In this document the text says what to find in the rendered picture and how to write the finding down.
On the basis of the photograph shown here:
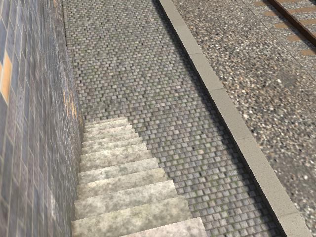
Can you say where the stairs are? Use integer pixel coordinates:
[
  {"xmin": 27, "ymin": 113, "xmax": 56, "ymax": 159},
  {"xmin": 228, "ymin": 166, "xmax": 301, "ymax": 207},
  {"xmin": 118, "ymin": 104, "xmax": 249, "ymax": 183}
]
[{"xmin": 71, "ymin": 117, "xmax": 207, "ymax": 237}]

